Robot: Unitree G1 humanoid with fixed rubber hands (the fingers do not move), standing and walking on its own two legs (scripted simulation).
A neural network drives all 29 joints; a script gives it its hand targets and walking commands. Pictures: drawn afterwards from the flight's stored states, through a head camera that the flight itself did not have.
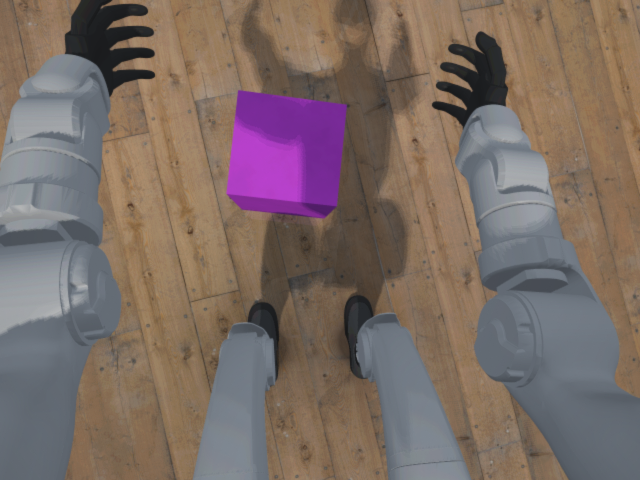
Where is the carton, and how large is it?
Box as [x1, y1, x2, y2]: [226, 90, 346, 218]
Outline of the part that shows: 238,90 226,193 242,209 323,218 336,206 346,105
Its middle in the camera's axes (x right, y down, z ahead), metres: -0.07 -0.17 +0.86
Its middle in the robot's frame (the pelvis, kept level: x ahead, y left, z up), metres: +0.55 +0.02 -0.53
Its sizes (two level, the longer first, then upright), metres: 0.210 0.200 0.250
